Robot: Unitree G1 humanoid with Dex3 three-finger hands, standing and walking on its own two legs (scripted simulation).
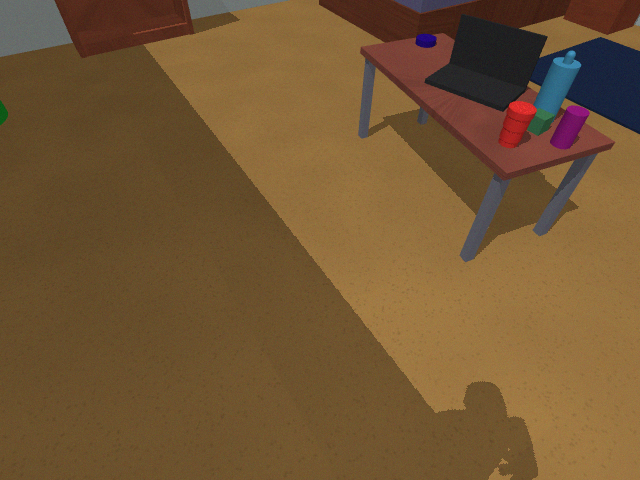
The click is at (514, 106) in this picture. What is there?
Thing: tapered cup
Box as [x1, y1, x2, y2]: [498, 101, 536, 147]
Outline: 533,105 522,101 514,101 509,104 503,122 503,127 499,135 500,137 498,141 501,145 506,147 514,147 517,144 536,111
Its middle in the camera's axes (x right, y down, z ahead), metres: +0.65 -0.38 +1.30
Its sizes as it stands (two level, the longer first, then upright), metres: 0.084 0.084 0.132
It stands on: a support 0.48 m high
